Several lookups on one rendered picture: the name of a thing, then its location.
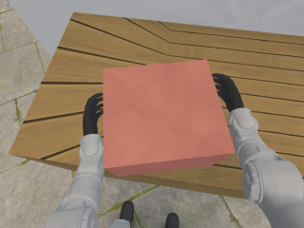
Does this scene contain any robot left foot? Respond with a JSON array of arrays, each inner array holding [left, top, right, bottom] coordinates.
[[120, 200, 134, 226]]

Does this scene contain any right robot upper arm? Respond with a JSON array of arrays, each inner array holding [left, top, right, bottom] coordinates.
[[242, 160, 304, 228]]

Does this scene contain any left robot upper arm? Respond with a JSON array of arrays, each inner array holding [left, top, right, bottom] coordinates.
[[45, 206, 99, 228]]

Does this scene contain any robot right foot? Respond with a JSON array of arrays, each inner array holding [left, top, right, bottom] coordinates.
[[165, 213, 180, 228]]

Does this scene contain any right robot forearm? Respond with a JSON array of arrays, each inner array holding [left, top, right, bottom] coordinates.
[[228, 107, 304, 199]]

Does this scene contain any left robot forearm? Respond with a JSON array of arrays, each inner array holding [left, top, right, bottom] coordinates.
[[44, 134, 105, 228]]

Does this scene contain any robot foot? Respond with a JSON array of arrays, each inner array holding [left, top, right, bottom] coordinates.
[[120, 200, 134, 226], [165, 213, 180, 228]]

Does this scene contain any pedestal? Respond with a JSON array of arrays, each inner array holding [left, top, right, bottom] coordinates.
[[9, 12, 304, 200]]

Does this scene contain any carton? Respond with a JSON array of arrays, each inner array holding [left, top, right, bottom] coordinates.
[[103, 59, 236, 177]]

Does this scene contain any robot left hand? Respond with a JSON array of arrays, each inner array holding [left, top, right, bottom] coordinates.
[[83, 92, 104, 136]]

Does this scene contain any robot right hand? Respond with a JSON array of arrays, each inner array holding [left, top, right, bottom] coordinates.
[[212, 73, 244, 112]]

